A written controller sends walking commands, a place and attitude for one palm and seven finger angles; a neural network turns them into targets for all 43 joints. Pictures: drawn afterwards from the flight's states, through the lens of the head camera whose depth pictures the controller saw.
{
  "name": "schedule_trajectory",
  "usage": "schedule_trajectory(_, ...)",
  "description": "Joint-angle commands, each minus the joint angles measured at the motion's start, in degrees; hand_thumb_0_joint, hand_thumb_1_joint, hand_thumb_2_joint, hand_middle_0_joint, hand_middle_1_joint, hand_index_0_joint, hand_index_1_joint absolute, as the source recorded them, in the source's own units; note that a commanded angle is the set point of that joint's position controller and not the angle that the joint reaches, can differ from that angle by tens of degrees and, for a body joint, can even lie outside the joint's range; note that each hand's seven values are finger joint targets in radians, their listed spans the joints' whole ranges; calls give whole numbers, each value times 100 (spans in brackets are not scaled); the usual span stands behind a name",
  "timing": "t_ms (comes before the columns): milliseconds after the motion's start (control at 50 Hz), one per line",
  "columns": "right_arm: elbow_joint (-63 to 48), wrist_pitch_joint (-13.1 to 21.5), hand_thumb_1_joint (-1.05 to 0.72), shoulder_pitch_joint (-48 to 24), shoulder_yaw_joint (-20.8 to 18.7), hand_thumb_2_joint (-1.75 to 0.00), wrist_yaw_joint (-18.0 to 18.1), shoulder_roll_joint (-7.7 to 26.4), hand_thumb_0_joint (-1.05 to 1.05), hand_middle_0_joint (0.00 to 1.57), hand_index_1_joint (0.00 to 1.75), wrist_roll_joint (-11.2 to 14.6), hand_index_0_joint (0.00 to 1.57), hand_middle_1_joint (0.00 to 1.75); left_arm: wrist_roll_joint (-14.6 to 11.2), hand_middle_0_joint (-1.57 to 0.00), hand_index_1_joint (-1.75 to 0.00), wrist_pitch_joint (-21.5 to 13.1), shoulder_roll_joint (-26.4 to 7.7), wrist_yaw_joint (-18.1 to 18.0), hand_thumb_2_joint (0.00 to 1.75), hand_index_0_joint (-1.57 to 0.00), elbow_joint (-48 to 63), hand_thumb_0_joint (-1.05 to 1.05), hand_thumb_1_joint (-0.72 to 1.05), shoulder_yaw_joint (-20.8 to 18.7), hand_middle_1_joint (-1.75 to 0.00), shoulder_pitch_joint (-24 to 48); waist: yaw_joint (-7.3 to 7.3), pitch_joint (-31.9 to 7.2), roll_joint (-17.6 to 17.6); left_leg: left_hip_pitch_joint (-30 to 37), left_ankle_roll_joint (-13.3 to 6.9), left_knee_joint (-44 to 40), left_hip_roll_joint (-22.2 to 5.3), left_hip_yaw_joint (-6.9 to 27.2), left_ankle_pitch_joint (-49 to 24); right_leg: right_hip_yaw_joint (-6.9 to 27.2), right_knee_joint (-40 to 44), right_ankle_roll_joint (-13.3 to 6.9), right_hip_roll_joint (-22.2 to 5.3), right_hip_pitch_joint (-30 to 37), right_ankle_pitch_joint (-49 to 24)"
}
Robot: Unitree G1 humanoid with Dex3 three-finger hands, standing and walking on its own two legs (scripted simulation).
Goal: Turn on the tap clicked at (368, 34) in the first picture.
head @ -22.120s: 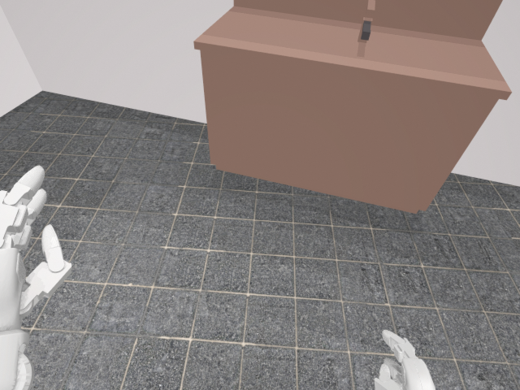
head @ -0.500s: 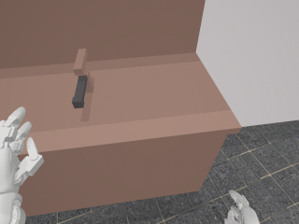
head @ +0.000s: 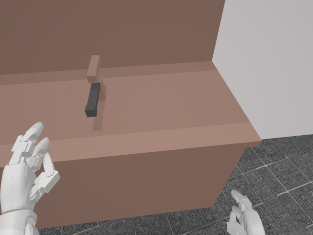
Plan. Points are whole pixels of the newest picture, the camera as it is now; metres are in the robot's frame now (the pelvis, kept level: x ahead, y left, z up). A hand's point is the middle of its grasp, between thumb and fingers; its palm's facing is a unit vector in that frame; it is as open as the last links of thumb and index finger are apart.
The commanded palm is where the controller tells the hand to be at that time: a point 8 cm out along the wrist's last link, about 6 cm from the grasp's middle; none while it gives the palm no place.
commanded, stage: turn the palm inward beside the body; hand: left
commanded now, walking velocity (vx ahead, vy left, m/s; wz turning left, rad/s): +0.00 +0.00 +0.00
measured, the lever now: (91, 110) +0.42 +0.27 +0.08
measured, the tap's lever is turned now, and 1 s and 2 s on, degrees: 0 0 0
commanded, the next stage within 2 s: reach beside the lever's end, fingers flat in 0.78 s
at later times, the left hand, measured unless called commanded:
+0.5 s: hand (70, 184) +0.17 +0.20 +0.13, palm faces +0.44 -0.89 -0.13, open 7.4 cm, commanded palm +0.12 +0.24 +0.15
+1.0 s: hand (71, 179) +0.18 +0.20 +0.13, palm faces +0.44 -0.89 -0.13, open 7.4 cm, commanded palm +0.14 +0.24 +0.14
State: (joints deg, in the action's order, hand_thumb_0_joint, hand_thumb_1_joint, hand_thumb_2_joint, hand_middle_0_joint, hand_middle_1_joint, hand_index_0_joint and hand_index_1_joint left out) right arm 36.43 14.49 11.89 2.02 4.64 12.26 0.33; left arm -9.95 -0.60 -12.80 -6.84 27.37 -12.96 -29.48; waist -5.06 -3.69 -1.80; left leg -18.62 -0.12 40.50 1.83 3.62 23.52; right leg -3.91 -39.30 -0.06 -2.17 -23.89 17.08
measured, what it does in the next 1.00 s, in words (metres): stands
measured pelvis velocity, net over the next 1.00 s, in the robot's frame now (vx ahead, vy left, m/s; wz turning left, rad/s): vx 0.00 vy -0.03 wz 0.02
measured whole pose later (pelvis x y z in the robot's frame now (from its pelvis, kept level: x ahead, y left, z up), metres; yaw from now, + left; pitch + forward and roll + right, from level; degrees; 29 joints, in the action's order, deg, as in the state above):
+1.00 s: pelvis +0.00 -0.03 +0.00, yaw +1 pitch +3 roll +0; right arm 37.1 19.1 13.5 1.4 5.1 14.2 1.6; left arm -14.1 -0.8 -11.5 -6.6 26.6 -12.7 -31.5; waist -4.4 -4.5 -3.5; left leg -20.5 1.8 41.5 0.3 5.6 24.0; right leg -6.0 -41.1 -2.3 -0.9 -25.7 18.4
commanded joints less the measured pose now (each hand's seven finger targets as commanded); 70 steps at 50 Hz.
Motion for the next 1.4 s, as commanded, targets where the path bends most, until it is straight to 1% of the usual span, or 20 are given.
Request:
schedule_trajectory(0, -882, 350, -90, -579, -272, -90, 69, 685, 0, 20, 30, 24, 20, 30, -26, -20, -30, -441, -742, -67, 90, -20, 1270, 0, 90, -467, -30, 320, 48, -387, -145, -351, 150, -829, -138, 5, -1445, -138, 489, -130, 108, 662, -414)
schedule_trajectory(160, -914, 462, -90, -629, -249, -90, 84, 686, 0, 20, 30, 66, 20, 30, -160, -20, -30, -422, -749, -101, 90, -20, 1353, 0, 90, -511, -30, 72, 44, -348, -167, -507, 4, -751, -74, -50, -1045, -61, 627, -104, 85, 685, -190)
schedule_trajectory(240, -898, 535, -90, -563, -284, -90, 79, 713, 0, 20, 30, 63, 20, 30, -286, -20, -30, -499, -717, -110, 90, -20, 1344, 0, 90, -517, -30, 60, 90, -422, 221, -582, -77, -641, -56, -83, -976, 13, 693, -58, 55, 717, -194)
schedule_trajectory(380, -879, 639, -90, -581, -257, -90, 94, 698, 0, 20, 30, 148, 20, 30, -353, -20, -30, -366, -642, -85, 90, -20, 1303, 0, 90, -425, -30, 157, 112, -280, -50, -672, -120, -618, -9, -133, -601, 161, 863, -38, -1, 677, 256)
schedule_trajectory(520, -906, 695, -90, -556, -271, -90, 83, 716, 0, 20, 30, 140, 20, 30, -372, -20, -30, -330, -727, -114, 90, -20, 1271, 0, 90, -513, -30, 82, 83, -222, 409, -840, -157, -539, -4, -131, -489, 320, 989, 16, -37, 708, 574)
schedule_trajectory(560, -894, 704, -90, -587, -269, -90, 78, 704, 0, 20, 30, 173, 20, 30, -356, -20, -30, -334, -774, -121, 90, -20, 1287, 0, 90, -573, -30, 101, 62, -203, 98, -801, -147, -522, 4, -158, -443, 326, 997, 6, -33, 646, 652)
schedule_trajectory(620, -888, 729, -90, -545, -278, -90, 57, 705, 0, 20, 30, 144, 20, 30, -382, -20, -30, -350, -697, -127, 90, -20, 1230, 0, 90, -514, -30, 23, 79, -287, 306, -841, -154, -473, 3, -155, -547, 365, 982, 25, -55, 712, 514)
schedule_trajectory(760, -881, 778, -90, -490, -274, -90, 49, 732, 0, 20, 30, 141, 20, 30, -354, -20, -30, -412, -778, -84, 90, -20, 1345, 0, 90, -588, -30, 8, 74, -408, 66, -725, -150, -466, 8, -153, -864, 224, 798, 4, -23, 765, -95)
schedule_trajectory(820, -887, 783, -90, -438, -284, -90, 55, 730, 0, 20, 30, 143, 20, 30, -396, -20, -30, -428, -669, -34, 90, -20, 1240, 0, 90, -505, -30, -18, 85, -370, 297, -760, -154, -469, 6, -156, -841, 205, 788, 17, -8, 733, -96)
schedule_trajectory(860, -885, 812, -90, -488, -268, -90, 64, 728, 0, 20, 30, 162, 20, 30, -365, -20, -30, -436, -749, -32, 90, -20, 1281, 0, 90, -573, -30, 29, 70, -297, -12, -687, -144, -498, 7, -153, -816, 180, 792, -13, -3, 673, -54)
schedule_trajectory(940, -840, 810, -90, -417, -291, -90, 74, 765, 0, 20, 30, 112, 20, 30, -394, -20, -30, -465, -655, -24, 90, -20, 1126, 0, 90, -498, -30, 271, 141, -430, 350, -686, -146, -480, 7, -115, -982, 119, 701, 12, 10, 696, -332)
schedule_trajectory(960, -810, 813, -90, -442, -279, -90, 84, 754, 0, 20, 30, 133, 20, 30, -366, -20, -30, -471, -737, -35, 90, -20, 1069, 0, 90, -603, -30, 265, 115, -385, 137, -656, -134, -492, 9, -125, -1019, 102, 689, -7, 21, 678, -367)
schedule_trajectory(1020, -806, 789, -90, -397, -290, -90, 67, 758, 0, 20, 30, 101, 20, 30, -376, -20, -30, -500, -653, -10, 90, -20, 953, 0, 90, -557, -30, 264, 103, -500, 214, -652, -102, -519, 9, -108, -1190, 58, 603, -27, 19, 750, -597)
schedule_trajectory(1080, -787, 759, -90, -410, -268, -90, 71, 737, 0, 20, 30, 112, 20, 30, -312, -20, -30, -506, -660, -8, 90, -20, 924, 0, 90, -501, -30, 582, 140, -502, -124, -579, -56, -562, 4, -105, -1244, 24, 568, -53, 18, 680, -593)
schedule_trajectory(1120, -762, 757, -90, -401, -282, -90, 80, 759, 0, 20, 30, 94, 20, 30, -324, -20, -30, -528, -671, -27, 90, -20, 812, 0, 90, -518, -30, 712, 163, -513, 52, -573, -56, -567, -10, -82, -1239, 12, 574, -50, 41, 676, -583)
schedule_trajectory(1160, -779, 749, -90, -464, -265, -90, 88, 756, 0, 20, 30, 94, 20, 30, -287, -20, -30, -545, -678, -56, 90, -20, 835, 0, 90, -493, -30, 875, 153, -527, -108, -535, -36, -590, -7, -68, -1254, -8, 554, -62, 45, 631, -553)
schedule_trajectory(1320, -775, 617, -90, -457, -264, -90, 69, 767, 0, 20, 30, 62, 20, 30, -191, -20, -29, -459, -472, -161, 90, -20, 453, 0, 90, -235, -29, 1283, 173, -564, 64, -535, 80, -694, -43, -22, -1436, -60, 483, -88, 72, 655, -638)
schedule_trajectory(1340, -764, 589, -90, -468, -282, -90, 77, 775, 0, 20, 30, 56, 20, 30, -187, -20, -29, -431, -607, -203, 90, -20, 372, 0, 90, -390, -29, 1318, 159, -590, 161, -538, 73, -702, -55, -26, -1431, -43, 513, -86, 78, 697, -637)
schedule_trajectory(1360, -761, 546, -90, -529, -276, -90, 90, 772, 0, 20, 30, 72, 20, 30, -141, -20, -29, -405, -726, -249, 90, -20, 321, 0, 90, -509, -29, 1327, 133, -585, 82, -538, 66, -720, -53, -48, -1416, -39, 523, -90, 91, 704, -589)
schedule_trajectory(1380, -783, 512, -90, -521, -264, -90, 81, 737, 0, 20, 30, 63, 20, 30, -111, -19, -29, -399, -583, -271, 90, -19, 369, 0, 90, -356, -29, 1504, 150, -637, -51, -500, 97, -740, -40, -58, -1464, -37, 506, -106, 73, 720, -615)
